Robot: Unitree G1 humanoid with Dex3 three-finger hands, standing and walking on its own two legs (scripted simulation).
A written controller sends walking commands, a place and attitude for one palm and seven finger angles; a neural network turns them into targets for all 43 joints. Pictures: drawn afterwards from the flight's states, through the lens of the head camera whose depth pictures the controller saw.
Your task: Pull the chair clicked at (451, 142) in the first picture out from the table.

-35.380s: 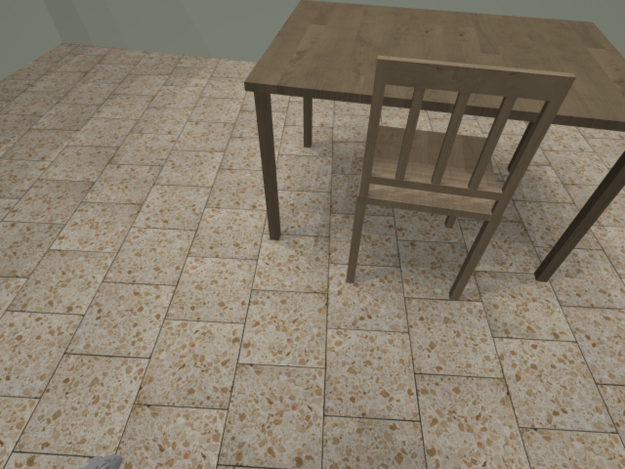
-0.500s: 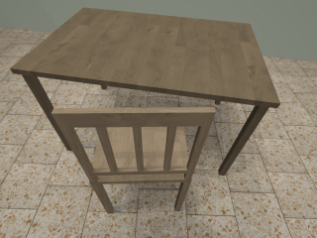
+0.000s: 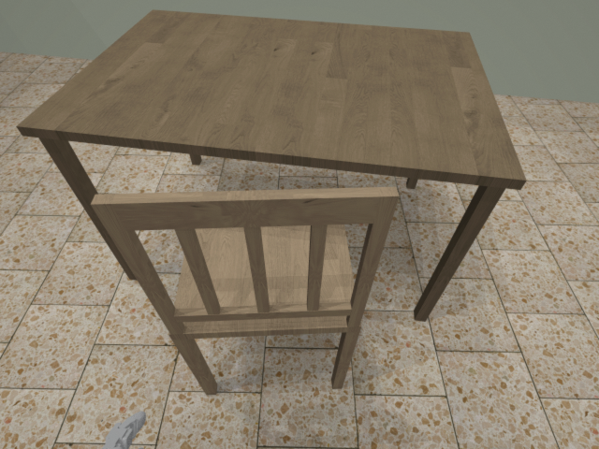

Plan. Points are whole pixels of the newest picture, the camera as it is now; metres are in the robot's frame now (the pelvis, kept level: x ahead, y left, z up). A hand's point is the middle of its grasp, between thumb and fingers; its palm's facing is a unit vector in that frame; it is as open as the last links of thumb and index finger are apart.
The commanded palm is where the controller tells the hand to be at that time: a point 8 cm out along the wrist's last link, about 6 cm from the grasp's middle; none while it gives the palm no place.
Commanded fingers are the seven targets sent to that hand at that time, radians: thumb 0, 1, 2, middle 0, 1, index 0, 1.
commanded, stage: raise the hand toward the chair's back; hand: left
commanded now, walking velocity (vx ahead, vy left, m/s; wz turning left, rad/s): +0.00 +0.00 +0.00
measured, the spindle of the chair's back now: (258, 272) +0.42 +0.10 -0.08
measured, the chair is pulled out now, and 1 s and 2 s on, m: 0.17 0.17 0.17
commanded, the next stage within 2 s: aim the fingers beside a spindle in 1.98 s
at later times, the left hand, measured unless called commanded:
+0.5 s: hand (182, 427) +0.16 +0.16 -0.05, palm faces +0.12 -0.99 -0.07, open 11.0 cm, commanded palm +0.14 +0.22 -0.05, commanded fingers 0.00 0.15 0.58 -0.13 -0.18 -0.13 -0.18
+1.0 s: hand (173, 399) +0.19 +0.18 -0.04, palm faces +0.11 -0.99 -0.05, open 15.2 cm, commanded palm +0.16 +0.24 -0.04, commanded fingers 0.00 -0.43 0.33 -0.07 -0.09 -0.07 -0.09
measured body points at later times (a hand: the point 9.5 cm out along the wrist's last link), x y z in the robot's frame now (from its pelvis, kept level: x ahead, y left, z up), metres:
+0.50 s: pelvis -0.05 -0.03 -0.11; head +0.03 -0.03 +0.34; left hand +0.15 +0.22 -0.04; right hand +0.18 -0.24 -0.18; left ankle +0.01 +0.11 -0.73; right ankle -0.03 -0.10 -0.73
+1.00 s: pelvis -0.04 -0.01 -0.09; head +0.04 -0.01 +0.36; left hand +0.18 +0.24 -0.04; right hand +0.14 -0.27 -0.17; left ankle +0.01 +0.11 -0.73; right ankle -0.03 -0.10 -0.73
